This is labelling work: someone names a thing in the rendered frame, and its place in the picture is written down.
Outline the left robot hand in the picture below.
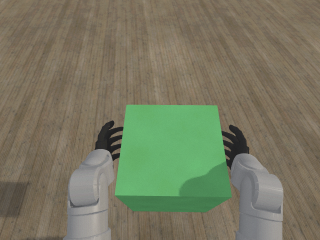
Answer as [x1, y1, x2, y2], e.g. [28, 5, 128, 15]
[94, 120, 124, 161]

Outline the right robot hand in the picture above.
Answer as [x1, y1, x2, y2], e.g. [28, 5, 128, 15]
[221, 124, 249, 169]

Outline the carton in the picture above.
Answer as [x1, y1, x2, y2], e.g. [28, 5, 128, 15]
[114, 104, 232, 213]

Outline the right robot forearm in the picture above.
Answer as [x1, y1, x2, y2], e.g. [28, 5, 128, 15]
[230, 153, 284, 240]

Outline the left robot forearm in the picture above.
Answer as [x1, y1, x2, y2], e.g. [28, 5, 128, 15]
[63, 149, 115, 240]

